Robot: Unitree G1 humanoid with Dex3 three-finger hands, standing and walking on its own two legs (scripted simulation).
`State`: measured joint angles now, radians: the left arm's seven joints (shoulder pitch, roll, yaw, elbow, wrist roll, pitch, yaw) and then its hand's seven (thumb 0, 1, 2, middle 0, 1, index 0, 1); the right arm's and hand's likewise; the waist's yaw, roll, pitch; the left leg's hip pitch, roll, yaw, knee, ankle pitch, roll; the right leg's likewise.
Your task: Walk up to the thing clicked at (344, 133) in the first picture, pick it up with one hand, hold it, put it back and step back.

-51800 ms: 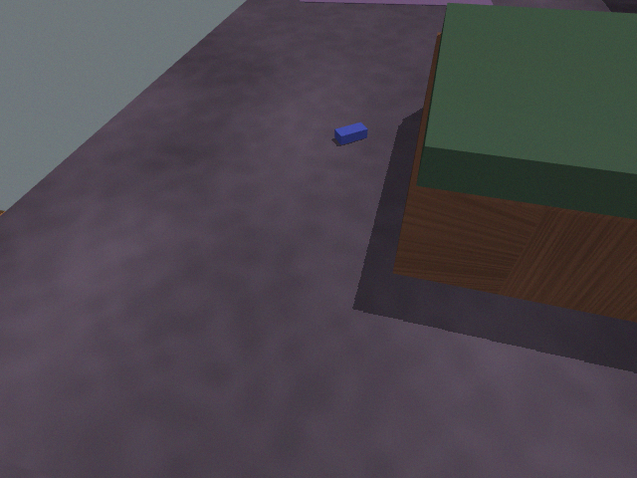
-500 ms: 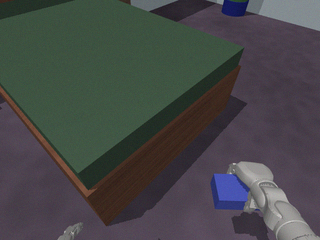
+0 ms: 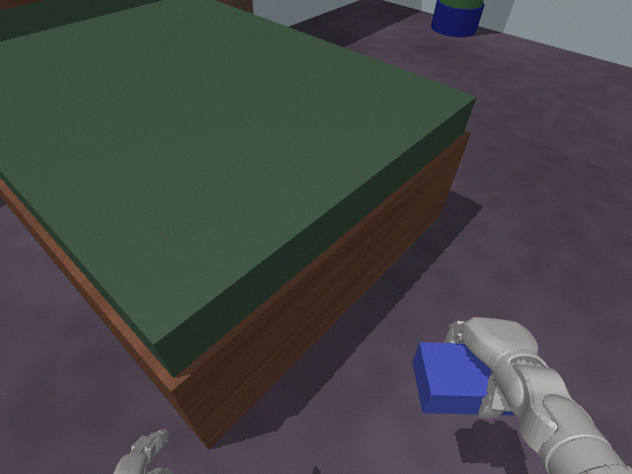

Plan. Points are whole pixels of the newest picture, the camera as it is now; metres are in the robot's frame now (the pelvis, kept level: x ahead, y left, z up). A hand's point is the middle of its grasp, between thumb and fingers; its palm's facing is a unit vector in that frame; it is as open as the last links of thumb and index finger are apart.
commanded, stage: hold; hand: right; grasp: from above
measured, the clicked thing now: (477, 378) +0.29 -0.22 -0.08
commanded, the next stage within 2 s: crouch in 0.32 s
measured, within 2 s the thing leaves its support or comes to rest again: neither
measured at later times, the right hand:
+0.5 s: hand (488, 367) +0.29 -0.22 -0.05, palm faces -0.47 +0.07 -0.88, open 10.7 cm
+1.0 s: hand (456, 397) +0.31 -0.23 -0.22, palm faces -0.46 -0.02 -0.89, open 10.7 cm
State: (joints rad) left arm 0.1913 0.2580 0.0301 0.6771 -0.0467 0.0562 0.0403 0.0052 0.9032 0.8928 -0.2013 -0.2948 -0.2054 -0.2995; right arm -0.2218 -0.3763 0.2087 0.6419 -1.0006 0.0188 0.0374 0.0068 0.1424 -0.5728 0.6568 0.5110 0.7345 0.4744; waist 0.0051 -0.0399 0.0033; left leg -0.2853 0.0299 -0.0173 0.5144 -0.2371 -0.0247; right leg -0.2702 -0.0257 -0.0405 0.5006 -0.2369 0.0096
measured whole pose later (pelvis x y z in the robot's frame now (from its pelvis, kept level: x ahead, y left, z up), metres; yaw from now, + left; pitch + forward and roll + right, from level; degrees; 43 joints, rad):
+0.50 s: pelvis +0.01 +0.00 +0.00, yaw +0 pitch +1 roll +0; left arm 0.20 0.25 0.04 0.69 -0.05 0.06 0.04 0.01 0.90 0.89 -0.20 -0.30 -0.21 -0.30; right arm -0.24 -0.37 0.21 0.67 -1.01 0.03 0.01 0.01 0.13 -0.57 0.65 0.52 0.72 0.49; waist 0.01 -0.04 0.00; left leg -0.27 0.03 -0.02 0.49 -0.24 -0.03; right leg -0.26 -0.02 -0.04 0.49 -0.24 0.01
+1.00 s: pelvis -0.02 +0.00 -0.09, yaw -1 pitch +21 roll +1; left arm 0.23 0.28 0.08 0.73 0.03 0.03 0.00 0.00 0.89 0.89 -0.20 -0.30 -0.21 -0.30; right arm -0.48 -0.37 0.12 1.13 -1.20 -0.08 -0.37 0.01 0.12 -0.56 0.64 0.52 0.72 0.48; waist 0.09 0.00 -0.14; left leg -1.03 0.02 0.00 1.14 -0.47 -0.03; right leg -1.04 -0.04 0.01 1.17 -0.48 0.01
